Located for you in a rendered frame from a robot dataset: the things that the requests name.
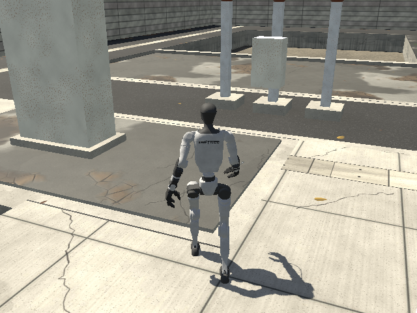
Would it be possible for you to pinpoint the robot right hand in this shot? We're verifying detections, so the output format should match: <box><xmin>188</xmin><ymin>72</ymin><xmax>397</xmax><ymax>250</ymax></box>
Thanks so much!
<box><xmin>224</xmin><ymin>167</ymin><xmax>239</xmax><ymax>178</ymax></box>

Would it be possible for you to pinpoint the robot left hand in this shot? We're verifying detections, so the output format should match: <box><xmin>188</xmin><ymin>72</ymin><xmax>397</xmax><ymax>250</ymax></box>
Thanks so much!
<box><xmin>165</xmin><ymin>189</ymin><xmax>180</xmax><ymax>208</ymax></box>

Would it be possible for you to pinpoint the robot right upper arm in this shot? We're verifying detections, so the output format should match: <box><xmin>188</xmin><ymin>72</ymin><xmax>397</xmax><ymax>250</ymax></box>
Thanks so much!
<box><xmin>222</xmin><ymin>130</ymin><xmax>239</xmax><ymax>165</ymax></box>

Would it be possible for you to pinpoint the robot left foot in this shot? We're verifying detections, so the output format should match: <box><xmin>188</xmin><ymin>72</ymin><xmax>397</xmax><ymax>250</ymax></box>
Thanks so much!
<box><xmin>191</xmin><ymin>241</ymin><xmax>200</xmax><ymax>256</ymax></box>

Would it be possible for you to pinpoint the robot right shin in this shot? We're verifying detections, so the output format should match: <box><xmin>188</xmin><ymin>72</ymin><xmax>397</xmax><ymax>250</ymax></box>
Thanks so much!
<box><xmin>220</xmin><ymin>226</ymin><xmax>229</xmax><ymax>274</ymax></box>

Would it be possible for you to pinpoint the robot left upper arm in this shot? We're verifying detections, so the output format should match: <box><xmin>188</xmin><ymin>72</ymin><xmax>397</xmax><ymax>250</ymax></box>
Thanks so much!
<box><xmin>177</xmin><ymin>131</ymin><xmax>195</xmax><ymax>168</ymax></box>

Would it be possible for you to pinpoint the robot right forearm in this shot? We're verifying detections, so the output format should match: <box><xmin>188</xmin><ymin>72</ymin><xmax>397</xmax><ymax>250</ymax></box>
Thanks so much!
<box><xmin>232</xmin><ymin>155</ymin><xmax>240</xmax><ymax>172</ymax></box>

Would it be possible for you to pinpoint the robot left forearm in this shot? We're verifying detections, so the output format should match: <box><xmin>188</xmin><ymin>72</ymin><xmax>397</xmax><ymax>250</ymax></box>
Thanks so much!
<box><xmin>168</xmin><ymin>158</ymin><xmax>183</xmax><ymax>191</ymax></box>

